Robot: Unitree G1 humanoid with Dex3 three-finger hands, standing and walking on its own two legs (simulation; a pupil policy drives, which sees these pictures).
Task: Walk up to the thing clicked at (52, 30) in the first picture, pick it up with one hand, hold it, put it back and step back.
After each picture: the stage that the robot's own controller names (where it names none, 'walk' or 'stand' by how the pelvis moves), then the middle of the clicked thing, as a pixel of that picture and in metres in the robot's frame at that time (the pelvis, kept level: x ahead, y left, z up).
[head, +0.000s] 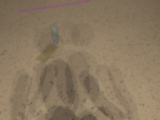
stand; (54, 34) +1.47 +0.35 -0.65
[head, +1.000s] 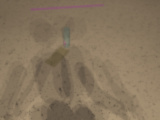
walk; (66, 37) +1.39 +0.15 -0.64
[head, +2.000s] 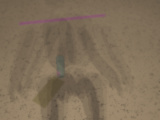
walk; (60, 67) +0.90 +0.18 -0.64
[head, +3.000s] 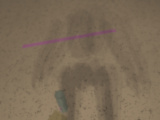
walk; (61, 102) +0.59 +0.23 -0.64
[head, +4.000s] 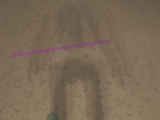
stand; out of the picture +0.44 +0.20 -0.64
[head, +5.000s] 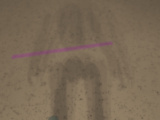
stand; out of the picture +0.42 +0.20 -0.65
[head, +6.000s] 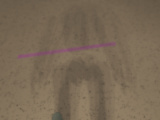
stand; out of the picture +0.46 +0.19 -0.66
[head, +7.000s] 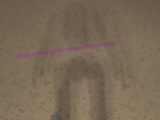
stand; out of the picture +0.44 +0.20 -0.66
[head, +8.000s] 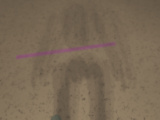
stand; out of the picture +0.43 +0.19 -0.66
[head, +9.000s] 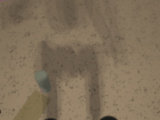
go down; (43, 82) +0.47 +0.19 -0.49
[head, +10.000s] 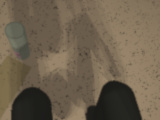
go down; (19, 43) +0.53 +0.22 -0.27
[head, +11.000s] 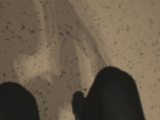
close in; out of the picture +0.52 +0.25 -0.20
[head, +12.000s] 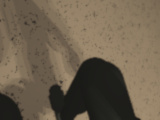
close; out of the picture +0.50 +0.29 -0.18
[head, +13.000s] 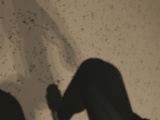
lift; out of the picture +0.47 +0.28 -0.18
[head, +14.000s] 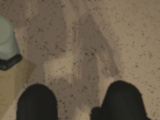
lift; (5, 47) +0.41 +0.25 -0.04
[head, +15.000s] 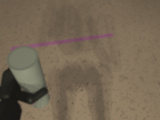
hold; (33, 82) +0.32 +0.16 +0.08
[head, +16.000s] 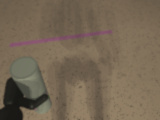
hold; (34, 89) +0.32 +0.17 +0.03
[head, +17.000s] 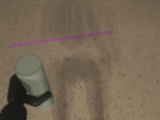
hold; (38, 86) +0.33 +0.16 +0.03
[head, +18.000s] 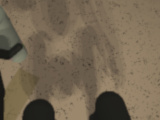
crouch; (7, 39) +0.47 +0.20 -0.04
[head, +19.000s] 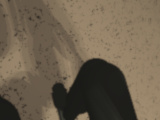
lower; out of the picture +0.50 +0.28 -0.18
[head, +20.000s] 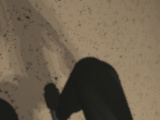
lower; out of the picture +0.50 +0.29 -0.18
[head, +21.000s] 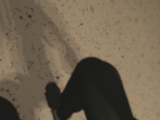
lower; out of the picture +0.50 +0.29 -0.19
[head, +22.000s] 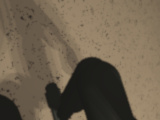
lower; out of the picture +0.49 +0.29 -0.18
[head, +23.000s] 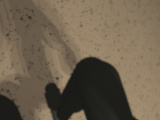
loosen; out of the picture +0.49 +0.29 -0.18
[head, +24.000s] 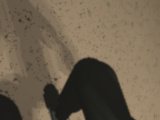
withdraw; out of the picture +0.49 +0.27 -0.19
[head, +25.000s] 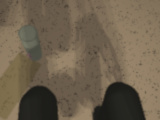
walk; (32, 45) +0.52 +0.20 -0.27
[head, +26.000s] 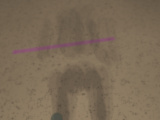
stand; out of the picture +0.43 +0.16 -0.59
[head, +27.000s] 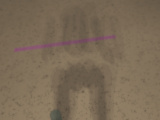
stand; out of the picture +0.44 +0.18 -0.60
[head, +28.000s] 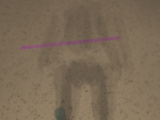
stand; (61, 119) +0.45 +0.16 -0.62
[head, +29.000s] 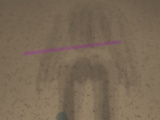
walk; out of the picture +0.45 +0.17 -0.66
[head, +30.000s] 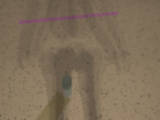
walk; (67, 87) +0.59 +0.10 -0.64
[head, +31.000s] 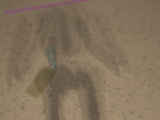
walk; (51, 58) +0.87 +0.27 -0.62
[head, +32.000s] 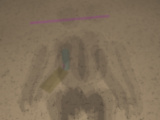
stand; (65, 60) +1.07 +0.19 -0.64
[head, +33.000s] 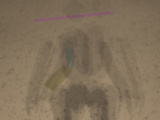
stand; (69, 58) +1.07 +0.16 -0.66
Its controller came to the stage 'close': yes
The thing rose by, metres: 0.69
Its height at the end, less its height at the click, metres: +0.00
